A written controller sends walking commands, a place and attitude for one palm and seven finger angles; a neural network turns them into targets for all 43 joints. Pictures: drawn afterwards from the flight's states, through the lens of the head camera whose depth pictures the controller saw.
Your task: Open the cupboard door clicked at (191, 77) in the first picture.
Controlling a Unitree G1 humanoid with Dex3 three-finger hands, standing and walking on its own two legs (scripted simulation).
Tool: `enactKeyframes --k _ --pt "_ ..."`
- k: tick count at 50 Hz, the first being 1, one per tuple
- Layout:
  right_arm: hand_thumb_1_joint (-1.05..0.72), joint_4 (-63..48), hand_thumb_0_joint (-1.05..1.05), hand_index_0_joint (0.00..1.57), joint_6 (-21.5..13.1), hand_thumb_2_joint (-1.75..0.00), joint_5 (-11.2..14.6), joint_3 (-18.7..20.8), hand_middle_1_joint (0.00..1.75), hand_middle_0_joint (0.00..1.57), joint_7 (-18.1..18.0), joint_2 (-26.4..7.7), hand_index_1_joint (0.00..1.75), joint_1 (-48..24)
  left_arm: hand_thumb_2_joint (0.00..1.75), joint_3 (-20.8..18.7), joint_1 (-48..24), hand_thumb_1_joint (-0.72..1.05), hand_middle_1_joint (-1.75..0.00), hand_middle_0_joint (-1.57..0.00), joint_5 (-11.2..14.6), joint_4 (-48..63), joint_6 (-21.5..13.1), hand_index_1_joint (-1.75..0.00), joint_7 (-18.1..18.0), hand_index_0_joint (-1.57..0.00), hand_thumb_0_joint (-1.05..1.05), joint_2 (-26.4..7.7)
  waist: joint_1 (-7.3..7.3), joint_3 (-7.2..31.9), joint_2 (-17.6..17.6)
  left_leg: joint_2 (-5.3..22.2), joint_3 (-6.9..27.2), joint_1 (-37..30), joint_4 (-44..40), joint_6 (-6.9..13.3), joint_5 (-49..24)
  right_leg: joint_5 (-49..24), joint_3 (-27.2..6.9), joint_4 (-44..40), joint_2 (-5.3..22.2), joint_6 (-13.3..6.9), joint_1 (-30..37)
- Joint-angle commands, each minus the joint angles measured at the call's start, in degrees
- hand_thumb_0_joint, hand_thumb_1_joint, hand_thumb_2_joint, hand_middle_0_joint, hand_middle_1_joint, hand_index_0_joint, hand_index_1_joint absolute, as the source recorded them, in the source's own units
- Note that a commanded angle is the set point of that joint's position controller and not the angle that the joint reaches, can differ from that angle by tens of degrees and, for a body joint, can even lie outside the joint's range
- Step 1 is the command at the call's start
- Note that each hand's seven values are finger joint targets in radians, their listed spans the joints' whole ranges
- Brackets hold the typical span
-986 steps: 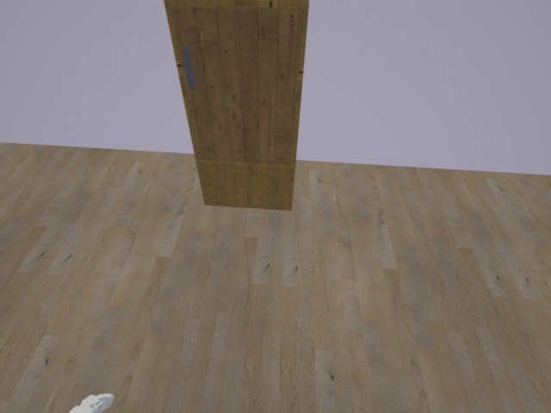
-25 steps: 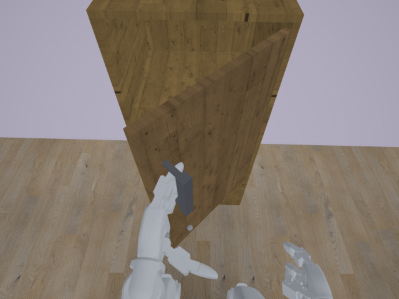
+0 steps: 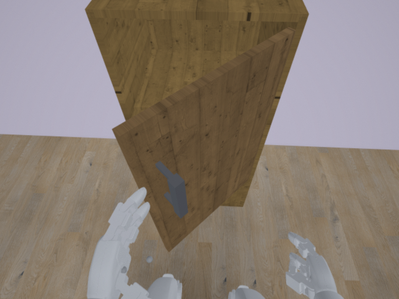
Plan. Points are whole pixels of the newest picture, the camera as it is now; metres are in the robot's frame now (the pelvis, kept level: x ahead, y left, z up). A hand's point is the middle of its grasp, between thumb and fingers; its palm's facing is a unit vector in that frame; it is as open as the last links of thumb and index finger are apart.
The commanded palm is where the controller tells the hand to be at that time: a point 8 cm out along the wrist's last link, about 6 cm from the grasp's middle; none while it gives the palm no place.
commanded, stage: slide the hand sideways off the handle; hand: left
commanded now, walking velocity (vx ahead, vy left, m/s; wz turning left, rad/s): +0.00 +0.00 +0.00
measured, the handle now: (172, 190) +0.31 +0.08 +0.06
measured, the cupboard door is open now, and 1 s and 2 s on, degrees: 46 46 46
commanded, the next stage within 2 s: draw the hand back to the body in 0.24 s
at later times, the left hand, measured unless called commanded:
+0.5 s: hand (120, 264) +0.17 +0.13 +0.08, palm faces -0.05 -1.00 -0.03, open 16.3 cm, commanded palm +0.14 +0.20 +0.09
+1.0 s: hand (40, 246) +0.18 +0.22 +0.15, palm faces +0.18 -0.94 -0.29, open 15.3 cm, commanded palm +0.14 +0.27 +0.18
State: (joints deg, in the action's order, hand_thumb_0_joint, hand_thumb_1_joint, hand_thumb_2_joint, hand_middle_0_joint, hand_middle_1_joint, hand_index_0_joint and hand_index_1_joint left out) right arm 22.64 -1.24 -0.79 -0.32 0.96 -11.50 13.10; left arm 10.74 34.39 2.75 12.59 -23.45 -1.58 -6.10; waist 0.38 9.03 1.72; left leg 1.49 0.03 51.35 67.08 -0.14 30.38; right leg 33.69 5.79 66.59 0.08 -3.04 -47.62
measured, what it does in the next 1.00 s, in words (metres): rises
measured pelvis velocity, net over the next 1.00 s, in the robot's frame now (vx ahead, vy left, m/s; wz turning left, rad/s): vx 0.01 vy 0.03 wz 0.00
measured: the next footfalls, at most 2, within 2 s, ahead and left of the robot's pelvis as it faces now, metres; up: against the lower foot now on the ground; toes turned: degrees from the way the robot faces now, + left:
none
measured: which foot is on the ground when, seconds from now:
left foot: down 0.00-1.00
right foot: down 0.00-1.00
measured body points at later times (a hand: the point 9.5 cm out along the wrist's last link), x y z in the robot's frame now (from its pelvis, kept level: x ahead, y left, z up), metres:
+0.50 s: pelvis -0.01 +0.00 +0.00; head +0.03 +0.00 +0.44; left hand +0.17 +0.19 +0.09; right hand +0.18 -0.22 -0.07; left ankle +0.02 +0.12 -0.65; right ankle -0.01 -0.09 -0.65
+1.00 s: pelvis +0.01 +0.03 +0.05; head +0.00 +0.02 +0.50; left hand +0.16 +0.27 +0.17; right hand +0.20 -0.19 -0.01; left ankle +0.02 +0.12 -0.65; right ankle -0.01 -0.09 -0.65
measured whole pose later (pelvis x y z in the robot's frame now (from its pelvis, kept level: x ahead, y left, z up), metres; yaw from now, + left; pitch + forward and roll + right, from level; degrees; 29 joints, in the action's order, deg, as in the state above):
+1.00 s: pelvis +0.01 +0.03 +0.05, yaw +0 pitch +5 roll -2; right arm 24.9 -3.0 2.0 -2.7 -5.9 -12.0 15.4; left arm -5.4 38.4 5.0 26.0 -4.0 -3.5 -17.4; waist 1.6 7.2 3.3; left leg 0.6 -0.4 31.0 50.5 1.9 24.5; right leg 25.7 5.2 46.9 0.0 -0.6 -26.1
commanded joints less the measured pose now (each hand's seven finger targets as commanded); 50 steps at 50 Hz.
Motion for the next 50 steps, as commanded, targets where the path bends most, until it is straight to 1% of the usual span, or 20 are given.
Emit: enactKeyframes --k 1,5,10,12,17,21,24,27,29,32,34,38,39,42,43,44,45,46,48,50 --pt "-0.90 -9.3 0.00 0.20 -3.1 -0.90 0.7 2.7 0.30 0.20 -1.3 -5.5 0.30 -2.5 0.30 -5.2 3.5 -0.50 -0.30 -0.15 2.5 12.7 -4.9 -0.30 2.5 -0.15 0.00 -2.4 -0.43 10.2 -4.6 -2.6 1.7 -5.3 -6.7 1.2 -13.8 -23.3 -6.4 -10.9 -0.3 2.1 8.6" --pt "-0.90 -9.1 0.00 0.20 -3.5 -0.90 1.0 2.9 0.30 0.20 -1.9 -5.8 0.30 -2.6 0.30 -6.0 3.1 -0.50 -0.30 -0.15 3.9 13.4 -5.5 -0.30 5.7 -0.15 0.00 -3.5 -1.23 9.7 -4.0 -2.7 1.8 -3.5 -5.1 1.3 -12.8 -23.0 -8.0 -11.3 0.4 2.7 8.1" --pt "-0.90 -8.8 0.00 0.20 -3.6 -0.90 1.5 3.3 0.30 0.20 -3.0 -5.7 0.30 -3.0 0.30 -11.3 5.1 -0.50 -0.30 -0.15 7.2 12.7 -5.4 -0.30 9.6 -0.15 0.00 -6.6 -0.31 10.1 -4.7 -2.7 1.6 -1.1 -3.8 1.1 -11.3 -20.9 -10.2 -12.3 1.1 3.2 9.7" --pt "-0.90 -8.7 0.00 0.20 -3.9 -0.90 1.6 3.1 0.30 0.20 -3.3 -5.8 0.30 -3.1 0.30 -10.8 2.6 -0.50 -0.30 -0.15 8.1 13.8 -5.4 -0.30 10.5 -0.15 0.00 -6.1 -0.84 10.3 -3.5 -2.8 1.6 -1.3 -3.4 1.2 -10.9 -19.4 -10.1 -12.4 1.1 3.2 8.8" --pt "-0.90 -9.0 0.00 0.20 -5.0 -0.90 1.8 3.0 0.30 0.20 -3.6 -6.4 0.30 -2.9 0.30 -8.9 0.8 -0.50 -0.30 -0.15 8.8 13.6 -4.8 -0.30 10.7 -0.15 0.00 -4.8 -1.30 8.6 -2.5 -2.5 2.2 -2.0 -4.0 1.4 -9.2 -13.4 -8.4 -12.4 0.3 2.6 5.2" --pt "-0.90 -10.2 0.00 0.20 -4.7 -0.90 2.2 3.1 0.30 0.20 -4.1 -6.4 0.30 -2.2 0.30 -12.5 1.3 -0.50 -0.30 -0.15 8.1 20.2 -2.9 -0.30 9.0 -0.15 0.00 -9.8 0.51 12.4 0.1 -2.4 2.0 -7.5 -7.5 1.7 -11.3 -13.7 -7.6 -13.6 -0.3 1.9 8.3" --pt "-0.90 -10.5 0.00 0.20 -3.8 -0.90 2.7 3.0 0.30 0.20 -4.4 -5.9 0.30 -2.4 0.30 -15.1 4.0 -0.50 -0.30 -0.15 8.3 20.3 0.6 -0.30 7.8 -0.15 0.00 -10.9 1.38 11.4 -0.3 -2.5 2.0 -9.6 -10.6 1.7 -12.2 -14.6 -6.4 -15.2 -0.8 1.8 11.4" --pt "-0.90 -10.8 0.00 0.20 -3.4 -0.90 3.2 2.5 0.30 0.20 -4.4 -5.8 0.30 -2.9 0.30 -13.7 5.4 -0.50 -0.30 -0.15 9.2 18.7 3.7 -0.30 7.7 -0.15 0.00 -7.8 0.52 6.5 -2.3 -2.4 2.1 -10.6 -13.0 1.6 -10.9 -13.7 -5.0 -17.5 -1.1 2.3 11.4" --pt "-0.90 -10.7 0.00 0.20 -3.5 -0.90 3.4 2.3 0.30 0.20 -4.6 -6.3 0.30 -3.7 0.30 -14.2 5.9 -0.50 -0.30 -0.15 10.0 17.0 5.2 -0.30 8.2 -0.15 0.00 -7.5 0.28 3.5 -3.2 -2.3 2.4 -10.9 -14.4 1.6 -9.6 -11.5 -4.6 -19.2 -1.3 2.3 11.3" --pt "-0.90 -10.8 0.00 0.20 -4.6 -0.90 3.3 1.9 0.30 0.20 -4.8 -7.0 0.30 -2.9 0.30 -13.6 3.4 -0.50 -0.30 -0.15 10.2 20.1 5.3 -0.30 9.3 -0.15 0.00 -8.6 -0.44 2.1 -1.7 -2.2 2.7 -13.0 -16.1 1.8 -8.6 -9.7 -4.1 -20.4 -1.3 2.2 10.8" --pt "-0.90 -10.2 0.00 0.20 -5.2 -0.90 3.1 1.7 0.30 0.20 -4.9 -7.2 0.30 -2.4 0.30 -15.3 2.8 -0.50 -0.30 -0.15 10.4 21.3 4.8 -0.30 9.7 -0.15 0.00 -10.8 -0.42 2.4 -1.6 -2.1 3.0 -13.9 -16.8 1.9 -9.6 -10.6 -4.2 -20.9 -1.4 2.0 12.3" --pt "-0.90 -10.1 0.00 0.20 -6.3 -0.90 3.4 1.3 0.30 0.20 -4.8 -6.9 0.30 -2.0 0.32 -17.1 2.4 -0.47 -0.30 -0.15 11.2 24.8 4.0 -0.30 10.3 -0.15 0.00 -12.0 0.43 3.0 2.6 -1.9 3.2 -17.9 -19.3 1.6 -10.8 -12.3 -2.6 -21.0 -1.9 1.6 13.2" --pt "-0.90 -9.8 0.00 0.20 -6.6 -0.90 3.5 1.3 0.30 0.20 -4.9 -7.1 0.30 -2.3 0.33 -19.1 1.7 -0.43 -0.30 -0.15 11.6 25.6 4.2 -0.30 10.2 -0.15 0.00 -13.8 0.91 3.9 3.7 -2.0 3.2 -18.5 -19.4 1.5 -11.8 -13.2 -2.8 -21.1 -1.8 1.4 14.6" --pt "-0.90 -9.1 0.00 0.20 -7.1 -0.90 3.9 1.0 0.30 0.20 -4.9 -7.0 0.30 -2.7 0.37 -20.6 2.1 -0.32 -0.30 -0.16 12.7 24.3 5.9 -0.30 10.8 -0.16 0.00 -13.5 0.87 2.0 3.3 -1.9 3.2 -19.7 -20.8 1.4 -12.2 -14.3 -2.2 -22.6 -2.0 1.6 15.6" --pt "-0.90 -9.2 0.00 0.20 -5.7 -0.90 3.2 0.8 0.30 0.20 -6.8 -7.0 0.30 -2.9 0.39 -23.3 3.4 -0.29 -0.30 -0.16 4.3 25.7 10.5 -0.30 3.3 -0.16 0.00 -22.5 3.58 3.4 2.3 -1.1 2.6 -21.5 -23.9 1.6 -12.9 -14.7 -5.3 -26.5 0.2 0.7 18.2" --pt "-0.90 -9.0 0.00 0.20 -5.3 -0.90 3.0 0.3 0.30 0.20 -7.6 -5.8 0.30 -3.5 0.40 -22.2 4.9 -0.26 -0.30 -0.16 3.3 25.1 13.3 -0.30 -0.1 -0.16 0.00 -18.7 2.51 0.6 1.9 -1.3 2.3 -22.7 -24.9 1.7 -12.8 -13.9 -4.8 -28.5 0.4 1.0 18.2" --pt "-0.90 -8.9 0.00 0.20 -5.1 -0.90 2.9 0.0 0.30 0.20 -7.8 -5.9 0.30 -3.2 0.42 -20.1 4.8 -0.22 -0.30 -0.16 2.8 25.7 14.8 -0.30 -1.4 -0.16 0.00 -16.1 1.90 -0.1 0.8 -1.2 2.6 -23.3 -25.3 1.7 -13.2 -14.3 -4.4 -28.7 0.6 1.3 18.4" --pt "-0.90 -8.2 0.00 0.20 -4.6 -0.90 2.9 -0.1 0.30 0.20 -7.8 -5.7 0.30 -2.9 0.43 -19.2 5.4 -0.18 -0.30 -0.16 1.9 24.3 16.4 -0.30 -2.5 -0.16 0.00 -14.8 1.59 -2.0 2.6 -1.0 2.5 -24.1 -26.0 1.8 -13.8 -15.1 -3.9 -29.0 0.6 1.4 18.8" --pt "-0.90 -7.5 0.00 0.20 -4.4 -0.90 2.8 -0.5 0.30 0.20 -7.8 -6.1 0.30 -3.6 0.47 -19.4 4.1 -0.12 -0.30 -0.16 0.9 25.9 17.7 -0.30 -4.2 -0.16 0.00 -15.7 1.45 -2.0 2.6 -0.7 2.9 -26.8 -27.9 1.9 -15.4 -16.6 -3.2 -30.2 0.5 1.5 20.7" --pt "-0.90 -7.0 0.00 0.20 -4.9 -0.90 2.5 -0.7 0.30 0.20 -7.9 -6.6 0.30 -4.2 0.50 -20.0 2.8 -0.05 -0.30 -0.17 0.1 27.3 18.3 -0.30 -5.3 -0.17 0.00 -16.8 1.48 -1.1 0.8 -0.5 3.3 -29.5 -29.8 2.0 -17.8 -18.6 -2.8 -31.4 0.5 1.6 23.2"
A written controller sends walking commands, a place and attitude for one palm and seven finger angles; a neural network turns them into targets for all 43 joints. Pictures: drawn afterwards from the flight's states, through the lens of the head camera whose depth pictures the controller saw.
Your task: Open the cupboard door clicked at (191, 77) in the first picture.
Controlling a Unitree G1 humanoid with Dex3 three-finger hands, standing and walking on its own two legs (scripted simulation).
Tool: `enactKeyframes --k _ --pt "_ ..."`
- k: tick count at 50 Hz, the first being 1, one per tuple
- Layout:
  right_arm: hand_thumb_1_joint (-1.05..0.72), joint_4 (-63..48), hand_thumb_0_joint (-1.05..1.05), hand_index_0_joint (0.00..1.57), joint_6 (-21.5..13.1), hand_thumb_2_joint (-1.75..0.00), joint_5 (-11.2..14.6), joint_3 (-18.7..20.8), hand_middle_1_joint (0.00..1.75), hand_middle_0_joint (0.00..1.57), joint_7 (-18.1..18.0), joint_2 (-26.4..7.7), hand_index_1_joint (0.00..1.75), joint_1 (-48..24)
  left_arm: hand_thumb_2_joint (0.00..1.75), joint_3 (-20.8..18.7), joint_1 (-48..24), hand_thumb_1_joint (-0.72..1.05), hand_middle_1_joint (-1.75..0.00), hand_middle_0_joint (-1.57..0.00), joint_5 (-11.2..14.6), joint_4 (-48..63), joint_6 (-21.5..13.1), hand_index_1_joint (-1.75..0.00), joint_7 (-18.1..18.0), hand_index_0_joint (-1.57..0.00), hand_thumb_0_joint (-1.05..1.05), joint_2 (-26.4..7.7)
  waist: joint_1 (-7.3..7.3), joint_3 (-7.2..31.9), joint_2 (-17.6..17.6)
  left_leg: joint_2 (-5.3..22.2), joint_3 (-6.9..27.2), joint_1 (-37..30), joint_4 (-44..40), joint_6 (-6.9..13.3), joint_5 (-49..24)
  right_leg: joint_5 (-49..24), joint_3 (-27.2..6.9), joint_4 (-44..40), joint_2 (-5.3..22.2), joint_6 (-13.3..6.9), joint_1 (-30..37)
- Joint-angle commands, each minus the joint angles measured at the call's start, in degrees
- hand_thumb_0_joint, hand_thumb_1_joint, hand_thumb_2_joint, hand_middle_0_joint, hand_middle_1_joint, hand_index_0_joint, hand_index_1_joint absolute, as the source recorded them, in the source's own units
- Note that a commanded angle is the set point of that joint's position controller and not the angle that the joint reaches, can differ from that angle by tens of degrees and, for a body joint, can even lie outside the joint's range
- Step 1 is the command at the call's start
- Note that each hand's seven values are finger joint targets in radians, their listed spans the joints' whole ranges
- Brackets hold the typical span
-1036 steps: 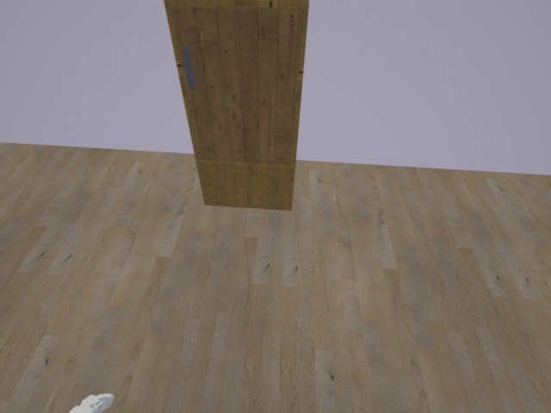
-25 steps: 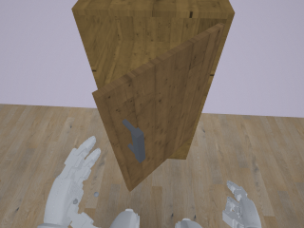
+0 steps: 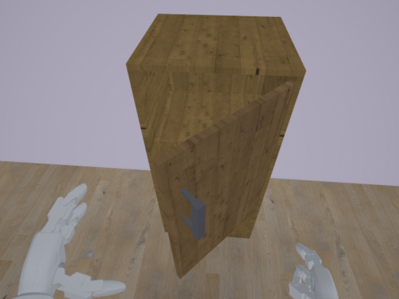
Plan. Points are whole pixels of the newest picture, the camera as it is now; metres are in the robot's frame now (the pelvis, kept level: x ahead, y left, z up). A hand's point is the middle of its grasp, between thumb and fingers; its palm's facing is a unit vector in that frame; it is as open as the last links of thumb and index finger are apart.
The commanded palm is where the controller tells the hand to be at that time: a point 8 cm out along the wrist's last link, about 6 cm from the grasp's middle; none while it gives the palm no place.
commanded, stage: draw the hand back to the body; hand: left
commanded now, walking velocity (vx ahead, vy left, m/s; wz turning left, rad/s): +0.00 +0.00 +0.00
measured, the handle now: (192, 214) +0.30 +0.05 +0.01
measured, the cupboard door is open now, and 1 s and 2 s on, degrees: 46 46 46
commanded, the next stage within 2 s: step back with the hand held close in 0.92 s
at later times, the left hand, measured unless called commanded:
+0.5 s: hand (39, 198) +0.21 +0.25 +0.19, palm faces +0.41 -0.81 -0.41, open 9.5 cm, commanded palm +0.16 +0.30 +0.21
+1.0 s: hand (47, 195) +0.21 +0.23 +0.20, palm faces +0.44 -0.80 -0.40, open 7.4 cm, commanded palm +0.15 +0.27 +0.21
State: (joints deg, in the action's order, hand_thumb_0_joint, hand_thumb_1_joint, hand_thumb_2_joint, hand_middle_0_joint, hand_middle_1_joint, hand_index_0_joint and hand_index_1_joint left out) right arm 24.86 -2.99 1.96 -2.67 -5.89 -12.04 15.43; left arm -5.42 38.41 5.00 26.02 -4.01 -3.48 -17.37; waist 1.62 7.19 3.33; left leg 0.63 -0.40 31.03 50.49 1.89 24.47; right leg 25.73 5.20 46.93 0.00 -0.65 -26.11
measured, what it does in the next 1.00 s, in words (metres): stands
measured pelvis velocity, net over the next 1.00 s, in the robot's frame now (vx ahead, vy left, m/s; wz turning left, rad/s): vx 0.02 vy -0.03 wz -0.01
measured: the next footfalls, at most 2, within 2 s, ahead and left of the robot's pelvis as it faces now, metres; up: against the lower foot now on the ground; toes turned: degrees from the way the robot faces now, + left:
left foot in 2.00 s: -0.03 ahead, +0.11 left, +0.00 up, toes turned +5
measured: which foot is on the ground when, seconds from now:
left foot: down 0.00-1.00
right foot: down 0.00-1.00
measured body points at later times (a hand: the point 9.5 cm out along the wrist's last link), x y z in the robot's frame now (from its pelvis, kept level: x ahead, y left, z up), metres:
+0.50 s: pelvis +0.02 +0.00 +0.04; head +0.00 -0.02 +0.49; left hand +0.18 +0.29 +0.21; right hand +0.22 -0.21 -0.04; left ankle +0.02 +0.09 -0.70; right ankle -0.02 -0.11 -0.70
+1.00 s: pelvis +0.02 -0.03 +0.04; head +0.00 -0.05 +0.49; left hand +0.18 +0.27 +0.22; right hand +0.21 -0.25 -0.04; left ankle +0.02 +0.09 -0.70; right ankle -0.02 -0.11 -0.70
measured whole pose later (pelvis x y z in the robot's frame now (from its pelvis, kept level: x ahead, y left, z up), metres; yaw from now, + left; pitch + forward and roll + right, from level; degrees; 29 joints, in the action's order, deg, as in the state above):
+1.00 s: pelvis +0.02 -0.03 +0.04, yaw +0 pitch -5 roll +0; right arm 36.8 -4.8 -0.3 -1.2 -4.8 -13.2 10.7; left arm -18.6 27.4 4.4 23.1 -3.6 -6.3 -20.3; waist 3.7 -1.4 3.7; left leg 1.1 -1.1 4.9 23.3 -0.2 13.5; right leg 14.8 4.3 20.5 -1.6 -2.3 -0.9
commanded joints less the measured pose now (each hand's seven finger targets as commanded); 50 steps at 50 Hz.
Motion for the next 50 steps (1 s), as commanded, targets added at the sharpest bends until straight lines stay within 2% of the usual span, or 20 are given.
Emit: enactKeyframes --k 1,3,4,8,10,15,20,23,27,31,34,35,36,39,41,43,44,45,46,50 --pt "-0.90 -8.7 0.00 0.20 -3.5 -0.90 -0.5 1.5 0.30 0.20 -1.1 -6.2 0.30 -6.8 0.51 -4.1 -2.3 -0.01 -0.30 -0.17 -2.5 14.5 -1.1 -0.30 -3.9 -0.17 0.00 -6.2 0.32 0.9 -0.1 0.3 3.8 -10.4 -14.2 -0.1 -12.1 -10.9 -2.1 -12.4 0.6 -0.8 2.7" --pt "-0.90 -8.0 0.00 0.20 -4.3 -0.90 -0.7 1.2 0.30 0.20 -1.1 -6.4 0.30 -7.1 0.54 -5.0 -3.9 0.06 -0.30 -0.17 -2.8 15.3 -0.9 -0.30 -4.7 -0.17 0.00 -7.1 0.39 0.4 -0.3 0.4 4.3 -12.4 -16.5 -0.2 -12.0 -10.5 -2.0 -13.7 0.5 -0.8 4.2" --pt "-0.90 -7.3 0.00 0.20 -4.7 -0.90 -0.9 1.1 0.30 0.20 -1.2 -6.7 0.30 -7.6 0.55 -6.7 -5.2 0.09 -0.30 -0.17 -3.0 15.2 -0.7 -0.30 -5.3 -0.17 0.00 -8.8 0.74 0.2 0.1 0.3 4.4 -13.0 -17.4 -0.3 -12.7 -11.1 -1.9 -14.6 0.6 -1.0 6.0" --pt "-0.90 -5.2 0.00 0.20 -5.8 -0.90 -1.0 0.7 0.30 0.20 -1.0 -6.4 0.30 -8.2 0.62 -8.8 -6.5 0.23 -0.30 -0.18 -3.0 13.6 -0.7 -0.30 -5.8 -0.18 0.00 -8.7 1.01 -2.9 0.2 0.7 4.9 -16.0 -21.4 -0.9 -13.6 -11.3 -1.6 -17.3 0.4 -1.0 8.4" --pt "-0.90 -4.2 0.00 0.20 -6.2 -0.90 -1.2 0.7 0.30 0.20 -0.8 -6.6 0.30 -8.7 0.64 -10.2 -7.3 0.31 -0.30 -0.18 -3.0 13.4 -0.8 -0.30 -5.9 -0.18 0.00 -9.3 1.41 -3.0 1.8 0.7 4.8 -17.8 -22.7 -1.1 -17.0 -13.6 -1.7 -18.4 0.5 -1.1 11.0" --pt "-0.90 -2.2 0.00 0.20 -6.1 -0.90 -1.5 1.1 0.30 0.20 0.0 -6.8 0.30 -9.7 0.72 -12.5 -9.0 0.48 -0.30 -0.19 -2.5 11.4 -0.9 -0.30 -5.2 -0.19 0.00 -9.3 1.73 -3.8 0.5 1.2 4.2 -21.8 -25.3 -1.5 -24.0 -18.1 -1.7 -21.3 0.4 -0.9 14.9" --pt "-0.90 -0.9 0.00 0.20 -5.9 -0.90 -1.9 1.8 0.30 0.20 0.3 -7.1 0.30 -10.5 0.80 -16.8 -11.6 0.65 -0.30 -0.19 -2.0 12.2 -1.5 -0.30 -5.0 -0.19 0.00 -12.0 2.24 -2.3 -0.7 1.1 3.1 -24.8 -27.0 -1.3 -28.0 -22.6 -2.1 -23.6 0.2 -0.9 18.8" --pt "-0.90 -0.2 0.00 0.20 -5.7 -0.90 -2.0 1.8 0.30 0.20 0.5 -7.0 0.30 -11.1 0.84 -19.5 -14.1 0.76 -0.30 -0.19 -1.7 12.6 -1.9 -0.30 -5.0 -0.19 0.00 -13.5 2.45 -2.7 1.5 0.7 2.4 -25.7 -27.8 -1.2 -27.4 -23.4 -2.3 -25.0 0.2 -1.0 19.9" --pt "-0.90 0.9 0.00 0.20 -5.2 -0.90 -2.0 2.2 0.30 0.20 0.5 -6.9 0.30 -11.4 0.90 -22.3 -16.8 0.90 -0.30 -0.20 -1.2 11.1 -2.2 -0.30 -4.9 -0.20 0.00 -14.9 2.48 -3.7 1.7 0.4 1.7 -26.5 -28.3 -1.0 -28.0 -25.4 -2.6 -26.3 0.1 -1.0 20.9" --pt "-0.90 1.2 0.00 0.20 -4.1 -0.90 -2.0 2.8 0.30 0.20 1.2 -7.3 0.30 -11.5 0.90 -18.1 -13.9 0.90 -0.30 -0.20 -1.0 6.8 -1.5 -0.30 -3.6 -0.20 0.00 -10.3 2.17 -5.5 0.1 0.5 1.3 -27.2 -28.9 -0.7 -28.6 -26.1 -2.5 -27.3 0.1 -0.6 20.6" --pt "-0.90 1.2 0.00 0.20 -3.9 -0.90 -2.1 3.3 0.30 0.20 1.0 -7.6 0.30 -12.2 0.90 -18.9 -14.9 0.90 -0.30 -0.20 -0.9 7.0 -1.8 -0.30 -3.5 -0.20 0.00 -11.9 2.34 -5.2 -2.2 0.1 1.0 -27.3 -29.3 -0.3 -26.2 -25.5 -2.7 -28.3 0.1 -0.5 21.3" --pt "-0.90 0.9 0.00 0.20 -3.8 -0.90 -2.1 3.3 0.30 0.20 1.0 -7.6 0.30 -12.3 0.90 -19.4 -15.5 0.90 -0.30 -0.20 -0.9 8.6 -2.1 -0.30 -3.5 -0.20 0.00 -12.7 2.47 -3.4 -1.5 0.0 0.8 -28.1 -29.1 -0.1 -26.6 -26.1 -3.1 -28.3 0.3 -0.4 21.8" --pt "-0.90 1.0 0.00 0.20 -3.9 -0.90 -2.1 3.4 0.30 0.20 0.8 -7.4 0.30 -12.4 0.90 -20.1 -15.7 0.90 -0.30 -0.20 -1.0 9.3 -2.3 -0.30 -3.6 -0.20 0.00 -13.5 2.52 -2.8 -1.8 -0.1 0.5 -28.4 -28.7 0.0 -26.5 -26.7 -3.3 -28.4 0.3 -0.3 21.9" --pt "-0.90 1.2 0.00 0.20 -4.3 -0.90 -2.3 3.2 0.30 0.20 0.4 -7.2 0.30 -12.7 0.90 -21.9 -16.5 0.90 -0.30 -0.20 -1.1 11.4 -2.9 -0.30 -4.0 -0.20 0.00 -16.0 2.81 -1.5 0.7 -0.5 0.4 -28.9 -28.4 -0.1 -27.2 -28.1 -3.6 -28.8 0.6 -0.5 23.0" --pt "-0.90 1.4 0.00 0.20 -4.6 -0.90 -2.2 3.0 0.30 0.20 0.3 -6.8 0.30 -12.9 0.90 -21.6 -16.2 0.90 -0.30 -0.20 -1.0 11.4 -3.1 -0.30 -4.0 -0.20 0.00 -15.1 2.68 -2.6 0.8 -0.5 0.4 -28.9 -28.6 -0.2 -26.5 -27.4 -3.5 -29.1 0.5 -0.3 22.2" --pt "-0.90 1.7 0.00 0.20 -4.8 -0.90 -2.0 3.0 0.30 0.20 0.3 -6.6 0.30 -12.9 0.90 -21.0 -16.3 0.90 -0.30 -0.20 -1.0 11.0 -3.1 -0.30 -3.9 -0.20 0.00 -14.5 2.47 -4.2 2.8 -0.6 0.0 -29.2 -28.5 -0.2 -26.1 -27.0 -3.7 -29.8 0.5 -0.3 21.2" --pt "-0.90 2.1 0.00 0.20 -4.9 -0.90 -2.1 3.1 0.30 0.20 0.2 -6.8 0.30 -13.0 0.90 -20.8 -16.4 0.90 -0.30 -0.20 -1.0 10.3 -3.1 -0.30 -3.9 -0.20 0.00 -14.4 2.41 -4.9 1.5 -0.5 0.3 -29.0 -28.8 -0.3 -25.6 -26.4 -3.5 -30.3 0.4 -0.4 21.1" --pt "-0.90 2.0 0.00 0.20 -5.0 -0.90 -2.1 3.1 0.30 0.20 0.3 -6.8 0.30 -12.9 0.90 -20.4 -16.2 0.90 -0.30 -0.20 -0.9 10.0 -3.1 -0.30 -3.8 -0.20 0.00 -13.8 2.26 -5.2 1.9 -0.5 0.2 -29.1 -28.9 -0.3 -25.4 -26.3 -3.6 -30.2 0.4 -0.3 20.9" --pt "-0.90 2.2 0.00 0.20 -4.8 -0.90 -2.1 3.1 0.30 0.20 0.3 -6.6 0.30 -12.9 0.90 -20.3 -15.6 0.90 -0.30 -0.20 -0.8 8.4 -3.0 -0.30 -3.7 -0.20 0.00 -13.4 2.32 -6.2 -0.2 -0.4 0.2 -28.8 -29.0 -0.1 -25.0 -26.0 -3.6 -30.4 0.3 -0.1 20.5" --pt "-0.90 2.4 0.00 0.20 -4.6 -0.90 -2.1 3.5 0.30 0.20 0.4 -6.8 0.30 -13.0 0.90 -20.0 -15.2 0.90 -0.30 -0.20 -0.6 6.5 -3.1 -0.30 -3.3 -0.20 0.00 -12.8 2.41 -6.2 -1.9 -0.5 0.0 -28.9 -29.3 0.1 -24.0 -25.0 -4.0 -31.0 0.4 0.1 20.6"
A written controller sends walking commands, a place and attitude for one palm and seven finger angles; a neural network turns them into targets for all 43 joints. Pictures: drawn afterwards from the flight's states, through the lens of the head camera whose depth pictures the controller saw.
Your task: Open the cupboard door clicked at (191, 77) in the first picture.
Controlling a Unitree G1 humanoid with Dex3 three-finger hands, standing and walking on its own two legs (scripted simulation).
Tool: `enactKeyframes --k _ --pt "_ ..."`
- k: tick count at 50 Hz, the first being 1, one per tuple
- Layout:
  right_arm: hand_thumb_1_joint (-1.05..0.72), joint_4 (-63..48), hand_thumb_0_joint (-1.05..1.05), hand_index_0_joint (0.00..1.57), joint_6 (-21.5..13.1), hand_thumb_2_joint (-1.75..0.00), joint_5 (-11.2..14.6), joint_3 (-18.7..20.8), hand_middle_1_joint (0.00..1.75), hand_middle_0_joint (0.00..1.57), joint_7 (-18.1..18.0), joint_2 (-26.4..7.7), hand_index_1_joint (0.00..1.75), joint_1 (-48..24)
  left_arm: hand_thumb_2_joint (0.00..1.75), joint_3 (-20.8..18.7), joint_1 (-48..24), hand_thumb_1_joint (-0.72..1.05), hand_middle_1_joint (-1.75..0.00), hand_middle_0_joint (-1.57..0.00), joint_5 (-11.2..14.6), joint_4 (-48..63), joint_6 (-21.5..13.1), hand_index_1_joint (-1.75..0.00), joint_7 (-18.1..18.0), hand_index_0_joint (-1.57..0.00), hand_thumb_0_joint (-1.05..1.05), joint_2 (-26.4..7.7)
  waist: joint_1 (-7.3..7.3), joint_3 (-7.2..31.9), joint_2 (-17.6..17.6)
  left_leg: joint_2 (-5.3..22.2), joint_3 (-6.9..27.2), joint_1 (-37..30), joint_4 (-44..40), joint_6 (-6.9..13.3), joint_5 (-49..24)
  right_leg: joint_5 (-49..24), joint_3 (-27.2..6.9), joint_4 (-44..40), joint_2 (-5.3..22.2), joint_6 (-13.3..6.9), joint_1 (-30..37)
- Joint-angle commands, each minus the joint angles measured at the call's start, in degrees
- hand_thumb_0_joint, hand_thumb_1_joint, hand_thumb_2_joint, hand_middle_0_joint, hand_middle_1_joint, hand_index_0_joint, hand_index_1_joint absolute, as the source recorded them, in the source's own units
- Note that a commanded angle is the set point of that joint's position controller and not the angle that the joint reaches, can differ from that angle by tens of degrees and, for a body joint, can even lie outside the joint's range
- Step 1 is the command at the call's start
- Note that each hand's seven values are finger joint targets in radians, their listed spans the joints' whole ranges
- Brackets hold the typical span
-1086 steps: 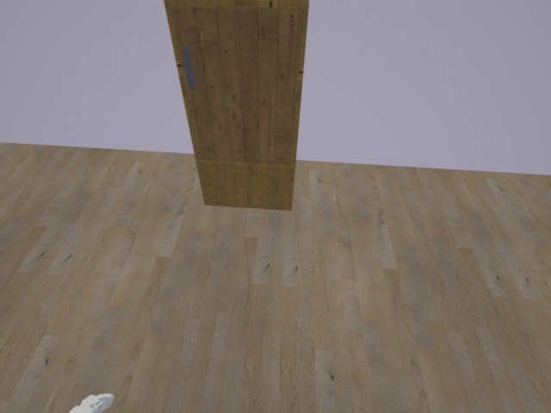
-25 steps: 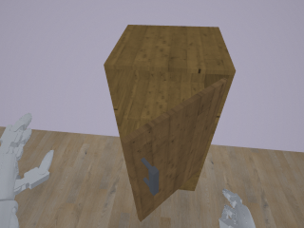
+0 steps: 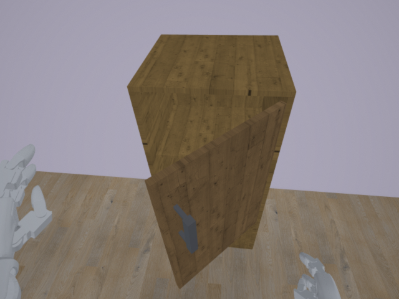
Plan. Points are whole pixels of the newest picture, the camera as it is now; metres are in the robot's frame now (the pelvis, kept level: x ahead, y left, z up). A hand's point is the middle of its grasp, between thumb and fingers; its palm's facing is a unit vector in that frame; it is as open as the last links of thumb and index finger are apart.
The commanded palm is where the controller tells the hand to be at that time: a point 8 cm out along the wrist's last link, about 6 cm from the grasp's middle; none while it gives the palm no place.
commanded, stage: step back with the hand held close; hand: left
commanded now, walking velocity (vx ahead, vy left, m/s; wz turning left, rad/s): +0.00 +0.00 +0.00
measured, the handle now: (185, 229) +0.28 +0.08 -0.04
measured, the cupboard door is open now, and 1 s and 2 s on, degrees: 46 46 46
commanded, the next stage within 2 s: stop stepping back and stand still in 1.22 s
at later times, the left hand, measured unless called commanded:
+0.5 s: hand (18, 242) +0.14 +0.28 +0.15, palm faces +0.37 -0.78 -0.50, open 7.4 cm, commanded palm +0.08 +0.32 +0.17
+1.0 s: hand out of the picture +0.04 +0.32 +0.15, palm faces +0.52 -0.75 -0.40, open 7.4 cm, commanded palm -0.02 +0.35 +0.17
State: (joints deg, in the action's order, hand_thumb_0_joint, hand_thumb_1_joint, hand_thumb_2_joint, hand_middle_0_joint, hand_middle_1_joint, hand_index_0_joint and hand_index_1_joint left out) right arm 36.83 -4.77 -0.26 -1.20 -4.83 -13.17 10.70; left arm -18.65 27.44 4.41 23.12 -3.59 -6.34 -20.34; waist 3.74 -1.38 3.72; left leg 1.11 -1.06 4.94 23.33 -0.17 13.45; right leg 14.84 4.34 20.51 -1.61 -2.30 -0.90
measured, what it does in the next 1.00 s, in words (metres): walks backwards: left foot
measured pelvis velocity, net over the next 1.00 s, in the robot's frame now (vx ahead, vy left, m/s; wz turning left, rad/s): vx -0.13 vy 0.04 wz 0.10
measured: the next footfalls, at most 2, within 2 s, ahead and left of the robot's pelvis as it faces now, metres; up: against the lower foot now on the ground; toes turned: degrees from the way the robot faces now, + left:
left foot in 1.00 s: -0.05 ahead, +0.14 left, +0.00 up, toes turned +5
right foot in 1.42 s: -0.28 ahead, -0.10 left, +0.00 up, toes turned -2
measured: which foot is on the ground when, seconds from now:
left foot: down 0.00-0.86, up 0.88-0.98, down 1.00-1.00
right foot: down 0.00-1.00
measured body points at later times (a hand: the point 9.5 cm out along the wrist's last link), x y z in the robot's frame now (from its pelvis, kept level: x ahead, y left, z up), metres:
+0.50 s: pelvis -0.05 +0.02 -0.01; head -0.04 +0.02 +0.44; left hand +0.12 +0.32 +0.18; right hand +0.12 -0.23 -0.09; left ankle +0.00 +0.12 -0.74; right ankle -0.03 -0.09 -0.74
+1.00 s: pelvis -0.13 +0.04 -0.02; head -0.12 +0.07 +0.43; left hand +0.01 +0.35 +0.17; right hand +0.06 -0.19 -0.10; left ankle -0.09 +0.14 -0.75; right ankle -0.03 -0.08 -0.74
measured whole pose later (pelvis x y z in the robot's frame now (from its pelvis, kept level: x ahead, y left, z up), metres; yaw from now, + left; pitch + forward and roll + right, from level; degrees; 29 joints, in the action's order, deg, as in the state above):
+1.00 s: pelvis -0.13 +0.04 -0.02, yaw +6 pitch +0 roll -2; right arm 35.9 -2.1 -0.4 0.7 -4.4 -12.4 10.9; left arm -23.2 30.4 1.9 32.7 -11.2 -10.2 -23.1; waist 0.5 -1.1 -1.4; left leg -0.2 0.4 21.9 37.9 1.1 17.2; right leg 9.9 1.5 33.0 -0.9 0.3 -22.9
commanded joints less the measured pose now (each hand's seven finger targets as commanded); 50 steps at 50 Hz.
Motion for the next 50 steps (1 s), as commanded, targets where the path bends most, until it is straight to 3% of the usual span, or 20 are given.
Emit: enactKeyframes --k 1,2,3,6,8,11,13,19,22,28,33,37,40,42,43,45,47,48,49,50 --pt "-0.90 -9.6 0.00 0.20 -2.8 -0.90 0.2 2.1 0.30 0.20 -0.6 -5.7 0.30 -8.3 0.90 -6.3 -4.5 0.90 -0.30 -0.20 -0.1 9.9 -3.7 -0.30 -0.3 -0.20 0.00 -9.6 0.20 2.3 -2.0 -0.9 0.6 -2.9 -2.2 2.1 -12.9 -13.9 -3.2 -4.7 2.0 1.7 -4.7" --pt "-0.90 -9.6 0.00 0.20 -3.0 -0.90 0.2 2.0 0.30 0.20 -0.6 -5.9 0.30 -8.7 0.90 -6.7 -9.9 0.90 -0.30 -0.20 -0.2 12.4 -4.2 -0.30 -0.5 -0.20 0.00 -11.1 -0.11 3.4 -1.9 -1.2 0.6 -3.5 -2.1 2.3 -12.6 -13.8 -3.4 -4.9 2.1 1.8 -4.7" --pt "-0.90 -11.2 0.00 0.20 -1.6 -0.90 0.6 2.3 0.30 0.20 -0.5 -6.9 0.30 -7.6 0.90 -13.3 -12.2 0.90 -0.30 -0.20 -0.7 14.1 -6.1 -0.30 -0.9 -0.20 0.00 -17.6 -2.67 -1.5 -5.0 0.1 2.0 0.4 1.2 3.1 -11.3 -16.4 -5.5 -7.4 5.0 3.3 -11.4" --pt "-0.90 -10.7 0.00 0.20 0.6 -0.90 0.2 2.8 0.30 0.20 -0.2 -6.5 0.30 -7.9 0.90 -9.5 -2.2 0.90 -0.30 -0.20 -0.8 9.2 -5.7 -0.30 -0.2 -0.20 0.00 -12.6 -2.86 1.4 -5.7 0.0 1.6 0.5 3.1 2.7 -13.8 -21.6 -4.1 -5.4 6.8 3.8 -11.2" --pt "-0.90 -11.6 0.00 0.20 1.6 -0.90 0.4 3.2 0.30 0.20 0.0 -6.7 0.30 -7.4 0.90 -8.6 1.6 0.90 -0.30 -0.20 -0.6 11.5 -5.6 -0.30 -0.2 -0.20 0.00 -11.3 -3.14 5.0 -2.7 0.3 1.2 0.5 3.2 2.6 -16.0 -21.9 -3.7 -3.5 6.8 4.2 -10.0" --pt "-0.90 -12.5 0.00 0.20 2.7 -0.90 0.6 3.7 0.30 0.20 -0.1 -6.8 0.30 -7.3 0.90 -10.0 5.2 0.90 -0.30 -0.20 -0.4 15.7 -5.8 -0.30 -0.6 -0.20 0.00 -12.4 -3.15 10.5 -0.1 1.3 1.6 0.7 3.0 2.5 -21.6 -23.3 -3.3 -0.2 6.4 3.6 -7.2" --pt "-0.90 -13.1 0.00 0.20 3.2 -0.90 0.8 3.9 0.30 0.20 -0.3 -6.6 0.30 -7.4 0.90 -11.5 5.6 0.90 -0.30 -0.20 -0.2 18.1 -6.0 -0.30 -1.2 -0.20 0.00 -14.1 -3.26 11.8 -1.5 1.4 1.6 1.6 3.5 2.4 -22.3 -24.7 -3.5 0.6 6.4 3.5 -6.7" --pt "-0.90 -13.3 0.00 0.20 3.5 -0.90 1.2 4.5 0.30 0.20 -1.3 -6.6 0.30 -7.5 0.90 -13.5 5.2 0.90 -0.30 -0.20 0.1 18.8 -6.4 -0.30 -2.6 -0.20 0.00 -16.0 -3.46 10.1 -2.2 2.1 3.2 5.4 3.0 2.1 -18.1 -19.7 -4.1 1.6 6.4 2.7 -8.7" --pt "-0.90 -13.4 0.00 0.20 3.1 -0.90 1.2 4.4 0.30 0.20 -1.4 -6.9 0.30 -7.2 0.90 -12.6 5.3 0.90 -0.30 -0.20 -0.2 17.4 -6.7 -0.30 -3.0 -0.20 0.00 -15.0 -3.59 7.7 -0.9 3.0 4.9 8.7 0.9 2.4 -13.0 -12.7 -4.5 1.6 5.3 2.6 -9.9" --pt "-0.90 -14.0 0.00 0.20 2.0 -0.90 0.8 4.2 0.30 0.20 -1.2 -7.9 0.30 -7.3 0.90 -12.1 5.0 0.90 -0.30 -0.20 -1.5 17.6 -8.1 -0.30 -3.3 -0.20 0.00 -14.0 -3.66 3.6 2.1 5.2 9.1 22.4 -5.9 4.1 9.8 0.6 -5.6 4.2 3.4 2.4 -6.1" --pt "-0.90 -14.9 0.00 0.20 0.6 -0.90 0.4 4.3 0.30 0.20 -1.0 -8.3 0.30 -6.8 0.90 -13.5 4.1 0.90 -0.30 -0.20 -3.0 19.9 -9.5 -0.30 -3.3 -0.20 0.00 -14.1 -3.18 4.0 5.5 8.2 13.6 34.8 -11.3 6.2 22.9 1.4 -5.3 13.1 0.4 2.8 2.5" --pt "-0.90 -14.8 0.00 0.20 -0.6 -0.90 0.3 4.6 0.30 0.20 -0.7 -7.6 0.30 -5.8 0.90 -14.9 5.1 0.90 -0.30 -0.20 -3.2 21.7 -10.5 -0.30 -3.2 -0.20 0.00 -14.8 -3.30 6.5 4.6 7.5 13.1 34.2 -8.5 6.4 21.8 -2.2 -7.0 14.1 -0.1 2.4 2.6" --pt "-0.90 -14.0 0.00 0.20 -1.0 -0.90 -0.1 4.9 0.30 0.20 -0.5 -7.3 0.30 -5.1 0.90 -15.3 4.8 0.90 -0.30 -0.20 -3.2 21.0 -11.2 -0.30 -3.1 -0.20 0.00 -14.8 -3.92 4.2 0.3 4.6 10.0 32.4 -1.5 5.1 22.7 7.0 -12.9 7.0 2.6 1.0 -4.7" --pt "-0.90 -12.1 0.00 0.20 -0.7 -0.90 0.2 5.4 0.30 0.20 0.0 -6.9 0.30 -3.6 0.90 -13.4 2.8 0.90 -0.30 -0.20 -2.5 20.6 -11.1 -0.30 -3.6 -0.20 0.00 -14.3 -4.43 2.6 -8.6 -0.8 4.2 16.8 18.4 0.8 12.4 21.1 -23.0 -6.8 12.2 -3.9 -26.8" --pt "-0.90 -10.6 0.00 0.20 -0.4 -0.90 0.0 5.3 0.30 0.20 0.2 -6.3 0.30 -3.3 0.90 -11.9 0.9 0.90 -0.30 -0.20 -2.3 20.0 -10.8 -0.30 -4.1 -0.20 0.00 -13.6 -4.65 2.4 -12.7 -1.7 3.0 10.7 27.7 -0.3 9.1 22.0 -25.1 -10.2 17.2 -6.2 -34.4" --pt "-0.90 -9.5 0.00 0.20 -0.2 -0.90 -0.2 4.9 0.30 0.20 0.3 -5.4 0.30 -3.8 0.90 -10.7 -0.7 0.90 -0.30 -0.20 -2.5 18.7 -10.5 -0.30 -4.8 -0.20 0.00 -13.0 -4.98 4.2 -13.7 -0.6 3.1 8.6 30.6 0.1 7.9 9.9 -20.1 -8.1 17.9 -6.4 -33.6" --pt "-0.90 -10.1 0.00 0.20 0.1 -0.90 0.0 4.0 0.30 0.20 -0.1 -5.0 0.30 -5.3 0.90 -11.3 -1.9 0.90 -0.30 -0.20 -2.5 18.2 -9.8 -0.30 -4.8 -0.20 0.00 -14.1 -4.80 2.2 -11.4 0.1 2.4 8.9 16.0 0.4 6.7 4.3 -14.7 -3.1 13.3 -2.8 -30.7" --pt "-0.90 -9.9 0.00 0.20 0.0 -0.90 0.2 3.8 0.30 0.20 -0.6 -5.5 0.30 -6.0 0.90 -11.4 -2.4 0.90 -0.30 -0.20 -2.5 18.9 -10.1 -0.30 -4.7 -0.20 0.00 -14.4 -4.82 0.8 -7.1 0.2 2.6 9.5 5.6 0.7 4.9 3.7 -12.3 1.1 10.0 -0.8 -29.2" --pt "-0.90 -10.1 0.00 0.20 -0.2 -0.90 0.1 4.3 0.30 0.20 -1.4 -7.5 0.30 -8.7 0.90 -11.4 -3.3 0.90 -0.30 -0.20 -2.7 20.9 -10.8 -0.30 -4.7 -0.20 0.00 -14.7 -4.42 -2.1 5.0 5.9 10.5 16.5 -3.9 3.1 6.0 4.1 -8.6 10.2 4.7 1.3 -26.0" --pt "-0.90 -10.6 0.00 0.20 -0.9 -0.90 -0.5 4.2 0.30 0.20 -1.5 -7.2 0.30 -7.7 0.90 -13.5 -2.8 0.90 -0.30 -0.20 -3.4 22.3 -11.4 -0.30 -5.0 -0.20 0.00 -15.0 -3.43 1.4 15.3 14.8 20.6 24.5 -9.9 6.7 3.9 2.5 -5.4 24.3 -0.3 3.1 -17.2"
